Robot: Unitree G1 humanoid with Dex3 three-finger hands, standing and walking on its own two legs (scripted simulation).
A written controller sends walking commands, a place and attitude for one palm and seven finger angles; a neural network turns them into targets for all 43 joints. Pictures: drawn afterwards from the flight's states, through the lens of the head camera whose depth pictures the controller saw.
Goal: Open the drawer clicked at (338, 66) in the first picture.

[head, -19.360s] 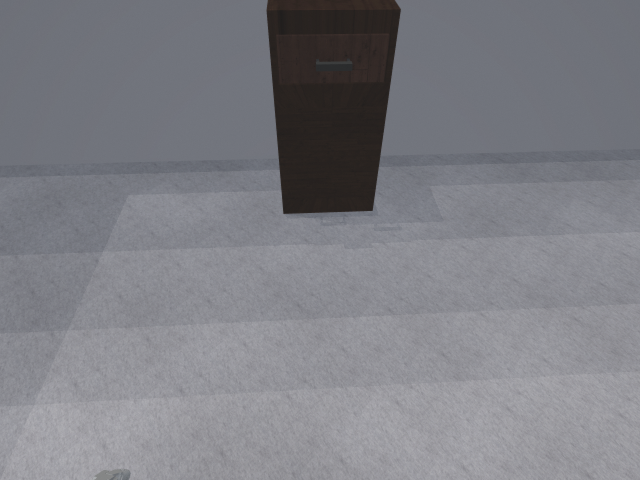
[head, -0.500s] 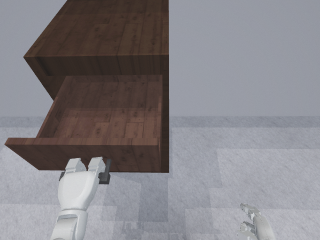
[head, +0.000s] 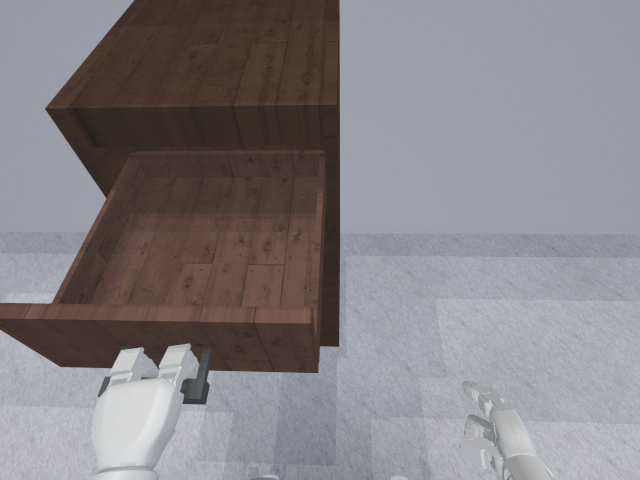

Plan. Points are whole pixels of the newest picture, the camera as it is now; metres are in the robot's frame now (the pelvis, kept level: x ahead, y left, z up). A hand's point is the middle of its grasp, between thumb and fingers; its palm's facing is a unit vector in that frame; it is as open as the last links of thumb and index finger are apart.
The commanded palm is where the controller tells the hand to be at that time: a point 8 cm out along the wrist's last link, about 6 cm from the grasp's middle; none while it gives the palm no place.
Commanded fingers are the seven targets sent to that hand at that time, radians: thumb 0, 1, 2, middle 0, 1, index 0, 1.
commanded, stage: pull the drawer open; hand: left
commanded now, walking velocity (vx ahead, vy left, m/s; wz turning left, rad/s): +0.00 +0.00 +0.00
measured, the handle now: (160, 372) +0.24 +0.23 +0.00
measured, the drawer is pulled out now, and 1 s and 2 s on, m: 0.30 0.30 0.30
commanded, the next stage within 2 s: open the thumb to release the handle in 0.26 s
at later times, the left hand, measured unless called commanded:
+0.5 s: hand (157, 424) +0.19 +0.22 -0.02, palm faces +0.01 -0.08 -1.00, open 6.0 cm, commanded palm +0.16 +0.22 +0.03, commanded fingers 0.00 0.34 0.66 -0.36 -1.29 -0.36 -1.29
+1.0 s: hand (155, 426) +0.18 +0.22 -0.02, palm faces +0.01 -0.09 -1.00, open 13.4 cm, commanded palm +0.17 +0.21 +0.03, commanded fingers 0.00 -0.50 0.30 -0.30 -1.20 -0.30 -1.20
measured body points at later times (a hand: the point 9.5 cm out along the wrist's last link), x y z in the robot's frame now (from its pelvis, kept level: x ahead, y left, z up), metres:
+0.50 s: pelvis +0.00 +0.00 -0.01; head +0.06 -0.03 +0.44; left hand +0.18 +0.22 +0.03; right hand +0.20 -0.23 -0.12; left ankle -0.02 +0.13 -0.68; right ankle +0.00 -0.10 -0.68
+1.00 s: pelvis -0.01 +0.00 +0.00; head +0.04 -0.03 +0.44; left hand +0.18 +0.22 +0.04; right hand +0.20 -0.23 -0.10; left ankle -0.02 +0.13 -0.68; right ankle +0.00 -0.10 -0.68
